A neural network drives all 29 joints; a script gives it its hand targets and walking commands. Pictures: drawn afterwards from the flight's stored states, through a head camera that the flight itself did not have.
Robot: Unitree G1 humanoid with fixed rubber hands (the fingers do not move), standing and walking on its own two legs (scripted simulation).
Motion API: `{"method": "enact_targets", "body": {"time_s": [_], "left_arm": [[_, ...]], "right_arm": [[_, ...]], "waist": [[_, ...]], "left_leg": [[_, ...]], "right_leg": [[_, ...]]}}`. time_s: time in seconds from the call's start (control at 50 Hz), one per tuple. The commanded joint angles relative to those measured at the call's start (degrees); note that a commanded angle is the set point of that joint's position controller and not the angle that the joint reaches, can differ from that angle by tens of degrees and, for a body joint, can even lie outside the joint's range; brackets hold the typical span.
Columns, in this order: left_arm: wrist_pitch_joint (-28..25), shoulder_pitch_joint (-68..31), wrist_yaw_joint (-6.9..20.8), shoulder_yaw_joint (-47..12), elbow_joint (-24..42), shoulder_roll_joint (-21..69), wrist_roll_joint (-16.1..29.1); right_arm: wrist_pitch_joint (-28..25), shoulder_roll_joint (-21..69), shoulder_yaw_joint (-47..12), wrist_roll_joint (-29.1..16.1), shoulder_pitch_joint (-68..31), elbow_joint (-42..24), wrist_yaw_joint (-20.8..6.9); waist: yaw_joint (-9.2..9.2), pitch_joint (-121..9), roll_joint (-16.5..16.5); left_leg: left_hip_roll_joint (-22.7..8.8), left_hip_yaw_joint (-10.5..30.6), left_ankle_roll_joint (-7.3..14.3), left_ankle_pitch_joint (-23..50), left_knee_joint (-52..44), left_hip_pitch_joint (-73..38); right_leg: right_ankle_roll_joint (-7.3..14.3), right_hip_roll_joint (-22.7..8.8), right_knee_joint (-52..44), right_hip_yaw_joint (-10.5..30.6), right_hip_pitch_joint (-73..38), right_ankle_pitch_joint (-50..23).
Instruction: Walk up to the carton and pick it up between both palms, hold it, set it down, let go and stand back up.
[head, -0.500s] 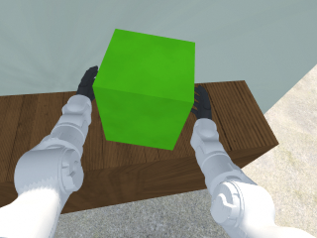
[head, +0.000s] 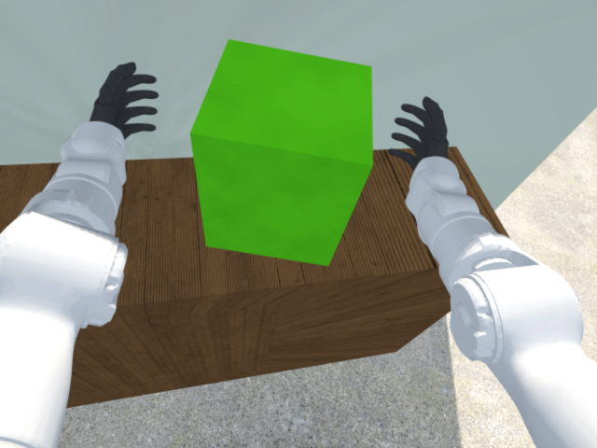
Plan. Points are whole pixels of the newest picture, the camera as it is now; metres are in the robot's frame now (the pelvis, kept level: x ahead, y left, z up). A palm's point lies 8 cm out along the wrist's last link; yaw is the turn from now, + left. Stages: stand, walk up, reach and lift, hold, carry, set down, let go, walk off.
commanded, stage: set down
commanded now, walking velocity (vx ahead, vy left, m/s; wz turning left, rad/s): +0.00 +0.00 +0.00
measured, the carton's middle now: (282, 162) +0.53 -0.02 +0.03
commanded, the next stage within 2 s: none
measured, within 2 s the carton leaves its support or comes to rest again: neither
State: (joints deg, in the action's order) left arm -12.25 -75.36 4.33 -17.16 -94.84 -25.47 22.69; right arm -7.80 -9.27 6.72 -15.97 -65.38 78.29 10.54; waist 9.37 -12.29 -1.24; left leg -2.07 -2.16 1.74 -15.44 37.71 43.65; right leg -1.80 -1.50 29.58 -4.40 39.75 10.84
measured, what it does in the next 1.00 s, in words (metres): stands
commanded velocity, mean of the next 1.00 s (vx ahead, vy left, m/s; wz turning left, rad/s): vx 0.00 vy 0.00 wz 0.00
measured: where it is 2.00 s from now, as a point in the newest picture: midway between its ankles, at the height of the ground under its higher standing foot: outside the picture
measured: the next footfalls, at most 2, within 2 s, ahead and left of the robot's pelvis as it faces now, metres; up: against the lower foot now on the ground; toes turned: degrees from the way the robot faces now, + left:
none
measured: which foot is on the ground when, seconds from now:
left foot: down 0.00-1.00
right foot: down 0.00-1.00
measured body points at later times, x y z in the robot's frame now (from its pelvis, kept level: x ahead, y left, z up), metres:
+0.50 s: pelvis +0.00 -0.03 +0.01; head +0.07 +0.02 +0.45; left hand +0.53 +0.19 +0.19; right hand +0.47 -0.20 +0.20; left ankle +0.01 +0.09 -0.72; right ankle +0.02 -0.15 -0.72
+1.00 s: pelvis +0.00 -0.03 +0.02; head +0.05 +0.01 +0.47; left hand +0.51 +0.18 +0.18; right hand +0.45 -0.19 +0.18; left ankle +0.01 +0.09 -0.72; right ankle +0.02 -0.15 -0.72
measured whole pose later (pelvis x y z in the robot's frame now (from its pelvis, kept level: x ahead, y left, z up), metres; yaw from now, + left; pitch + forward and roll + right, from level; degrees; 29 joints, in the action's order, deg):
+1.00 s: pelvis +0.00 -0.03 +0.02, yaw +1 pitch +10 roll -1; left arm 2.0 -72.0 7.8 -8.6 -84.9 -29.9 18.3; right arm 8.6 -2.6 3.6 -16.0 -61.0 59.6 18.8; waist 10.3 -5.5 -2.6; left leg -2.3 -2.3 0.1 -10.9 25.3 24.2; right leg -0.4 -0.6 19.7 -4.5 21.6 7.8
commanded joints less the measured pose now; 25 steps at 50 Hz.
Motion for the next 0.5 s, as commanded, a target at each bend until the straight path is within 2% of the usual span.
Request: {"method": "enact_targets", "body": {"time_s": [0.0,0.04,0.06,0.08,0.12,0.14,0.16,0.2,0.26,0.28,0.34,0.38,0.4,0.42,0.44,0.46,0.48], "left_arm": [[0.38,-28.75,0.38,-2.10,6.92,-5.56,2.15],[1.21,-29.49,0.45,-2.41,6.11,-6.40,2.67],[1.58,-28.95,0.90,-3.83,2.18,-5.55,3.14],[1.77,-29.24,1.20,-3.87,2.81,-5.94,3.63],[2.01,-30.60,1.32,-5.38,1.95,-5.74,4.45],[2.12,-31.88,1.16,-5.02,2.98,-6.40,4.55],[2.26,-32.19,1.02,-5.06,3.02,-7.07,5.03],[2.98,-33.17,0.57,-4.60,3.64,-7.73,4.70],[4.57,-33.04,0.63,-3.06,3.46,-9.60,4.45],[5.22,-32.20,0.65,-1.91,3.00,-10.44,4.10],[6.41,-32.99,0.98,-1.26,3.83,-11.46,3.74],[7.13,-34.44,1.20,-0.35,6.91,-12.30,3.06],[7.58,-33.83,1.31,-0.75,5.92,-11.57,2.61],[7.81,-34.34,1.30,0.34,7.93,-12.03,2.18],[8.17,-33.19,1.56,-0.03,7.06,-11.40,1.97],[8.64,-33.15,1.71,0.83,8.01,-11.55,1.56],[9.14,-32.99,1.88,1.31,8.03,-12.11,1.24]], "right_arm": [[1.93,-10.47,0.61,0.66,-23.84,-7.68,-0.32],[3.35,-10.35,1.09,1.40,-24.75,-8.46,0.04],[3.90,-8.58,2.60,2.35,-25.66,-6.91,0.52],[4.37,-8.51,2.89,2.75,-26.54,-8.88,0.94],[5.56,-8.05,3.10,2.70,-27.54,-9.14,1.33],[6.20,-8.43,3.62,2.98,-28.43,-10.05,1.32],[6.49,-8.35,3.95,3.23,-28.97,-11.90,1.47],[7.45,-7.96,4.40,4.02,-29.82,-12.80,1.92],[9.64,-6.62,3.54,4.38,-30.02,-15.07,2.87],[10.28,-5.91,2.77,4.18,-30.03,-16.37,3.20],[11.98,-4.36,2.06,3.80,-30.04,-17.93,4.21],[12.53,-4.74,3.46,4.17,-30.12,-20.37,5.15],[13.04,-4.56,4.23,4.70,-29.05,-17.57,5.42],[13.11,-4.65,3.86,4.37,-29.38,-19.14,5.47],[13.53,-4.09,3.56,4.31,-28.26,-18.08,5.54],[13.78,-3.81,2.84,3.89,-28.53,-19.24,5.59],[14.32,-4.04,2.33,3.36,-28.42,-19.12,5.69]], "waist": [[1.82,-35.59,14.03],[2.22,-34.82,13.32],[3.58,-30.80,12.18],[3.11,-30.84,11.50],[3.58,-29.97,12.50],[2.87,-31.32,13.01],[3.02,-32.88,12.77],[2.89,-34.34,13.20],[2.86,-34.83,10.21],[2.09,-34.81,9.33],[2.37,-35.48,9.32],[3.49,-37.89,10.37],[4.35,-36.32,12.33],[3.50,-38.03,12.50],[4.09,-37.55,12.41],[3.18,-37.08,12.85],[3.28,-35.91,12.64]], "left_leg": [[0.78,2.03,-6.80,23.91,-2.05,-30.92],[1.08,1.90,-6.12,20.60,-3.30,-29.57],[0.37,3.34,-5.99,18.12,-4.22,-26.88],[0.65,3.14,-5.58,16.83,-4.90,-26.33],[0.58,3.43,-5.60,15.05,-5.73,-25.77],[0.51,3.36,-5.47,14.35,-6.39,-26.20],[0.73,3.10,-5.21,13.53,-6.64,-26.21],[0.89,2.89,-5.11,14.75,-6.72,-26.54],[1.76,2.03,-3.65,13.25,-7.63,-23.68],[2.10,1.49,-2.93,12.43,-8.28,-22.07],[2.65,1.14,-2.64,13.49,-9.06,-20.62],[2.95,0.99,-3.12,15.29,-9.12,-21.65],[2.59,1.35,-3.96,17.28,-9.09,-23.85],[2.56,1.00,-4.12,19.92,-8.53,-26.27],[2.44,1.27,-4.20,20.94,-8.37,-27.52],[2.54,1.08,-4.38,22.69,-8.41,-28.51],[2.53,1.18,-4.25,23.63,-8.58,-28.93]], "right_leg": [[4.15,2.77,-1.25,-1.90,-5.08,-10.46],[4.27,2.43,-1.89,-1.50,-6.61,-9.88],[3.38,2.22,-0.94,-2.41,-7.30,-8.62],[3.28,1.88,-1.37,-2.21,-8.64,-8.79],[3.66,1.74,-1.62,-2.02,-8.54,-7.70],[3.71,1.69,-1.98,-2.12,-8.65,-6.74],[3.80,1.49,-2.31,-1.91,-9.39,-6.90],[3.74,1.58,-2.34,-1.91,-10.43,-8.33],[3.32,0.90,-2.43,-0.54,-16.61,-12.08],[2.95,0.58,-2.18,0.14,-19.70,-13.87],[2.58,0.27,-1.79,0.84,-24.70,-18.03],[2.24,0.50,-2.02,0.74,-26.47,-21.14],[2.51,0.75,-2.35,0.13,-24.63,-21.66],[2.64,1.14,-2.95,0.01,-24.00,-22.20],[2.67,1.22,-3.19,-0.35,-23.58,-23.03],[2.69,1.34,-3.59,-0.17,-24.25,-24.36],[2.58,1.44,-3.89,-0.16,-24.96,-25.18]]}}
